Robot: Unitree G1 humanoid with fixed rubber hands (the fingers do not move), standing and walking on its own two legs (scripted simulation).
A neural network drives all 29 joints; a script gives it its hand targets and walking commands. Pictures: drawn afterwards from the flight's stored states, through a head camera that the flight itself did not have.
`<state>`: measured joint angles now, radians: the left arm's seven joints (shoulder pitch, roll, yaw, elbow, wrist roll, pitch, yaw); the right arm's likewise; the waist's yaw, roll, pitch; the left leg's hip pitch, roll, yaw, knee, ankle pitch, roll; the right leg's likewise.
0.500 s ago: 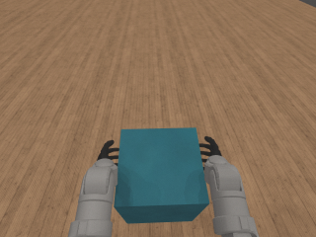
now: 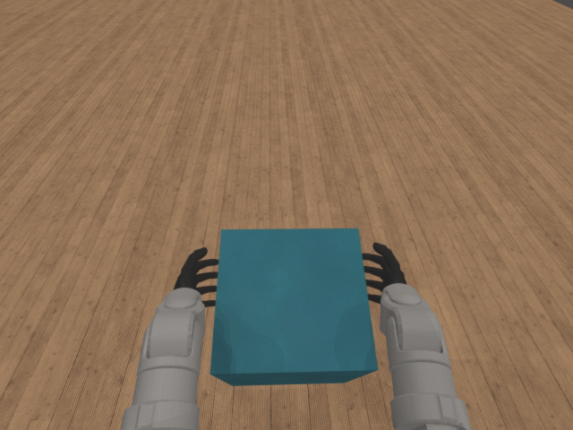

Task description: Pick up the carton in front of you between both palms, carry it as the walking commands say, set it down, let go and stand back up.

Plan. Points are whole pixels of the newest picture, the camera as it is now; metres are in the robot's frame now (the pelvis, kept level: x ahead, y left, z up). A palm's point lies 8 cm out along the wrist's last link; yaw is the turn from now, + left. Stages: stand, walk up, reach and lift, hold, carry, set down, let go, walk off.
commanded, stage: carry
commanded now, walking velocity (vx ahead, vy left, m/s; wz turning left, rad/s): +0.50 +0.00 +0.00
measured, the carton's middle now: (289, 314) +0.32 +0.00 -0.06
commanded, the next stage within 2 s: none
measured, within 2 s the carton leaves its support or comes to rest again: neither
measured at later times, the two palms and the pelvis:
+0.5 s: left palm (193, 215) +0.44 +0.16 +0.06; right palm (366, 215) +0.44 -0.13 +0.06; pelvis +0.15 +0.02 +0.02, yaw +0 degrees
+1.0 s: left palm (211, 150) +0.66 +0.16 +0.04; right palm (345, 145) +0.67 -0.13 +0.05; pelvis +0.37 +0.00 +0.01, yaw +2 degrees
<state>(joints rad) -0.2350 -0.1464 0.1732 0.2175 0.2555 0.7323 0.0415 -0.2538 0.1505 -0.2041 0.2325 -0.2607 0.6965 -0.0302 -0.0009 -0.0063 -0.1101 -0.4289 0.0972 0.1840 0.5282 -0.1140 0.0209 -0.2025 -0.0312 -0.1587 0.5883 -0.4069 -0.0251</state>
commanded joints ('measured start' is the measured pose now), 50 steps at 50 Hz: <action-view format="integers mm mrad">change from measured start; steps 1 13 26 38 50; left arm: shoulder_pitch -478 -477 -386 -424 -321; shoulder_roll -924 -914 -854 -933 -821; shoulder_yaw -544 -578 -579 -622 -618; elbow -92 -124 -178 -186 -208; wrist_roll -264 -273 -284 -325 -281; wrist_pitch -42 -39 -34 -121 -12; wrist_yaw -255 -255 -228 -251 -227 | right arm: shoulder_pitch -404 -319 -305 -338 -203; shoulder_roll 951 924 866 951 818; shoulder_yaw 543 527 607 661 592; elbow -24 -7 -145 -136 -149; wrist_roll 254 250 263 290 267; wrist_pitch -4 -10 6 -70 18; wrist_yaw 255 256 222 234 216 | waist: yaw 14 -24 -17 23 8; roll -49 303 144 -124 170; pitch -170 -232 -180 -270 -336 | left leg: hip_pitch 158 685 389 -93 528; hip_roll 43 308 167 -35 195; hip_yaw -55 -606 -117 -86 -245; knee -36 -302 -345 206 -91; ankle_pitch -216 0 -179 -258 692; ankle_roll -14 229 80 -28 116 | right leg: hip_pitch -55 -447 -174 327 -83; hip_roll -163 3 -37 -296 -80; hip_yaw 172 12 -53 140 51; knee -285 313 -134 -303 -68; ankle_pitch -158 -147 276 803 48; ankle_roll -39 49 29 -86 67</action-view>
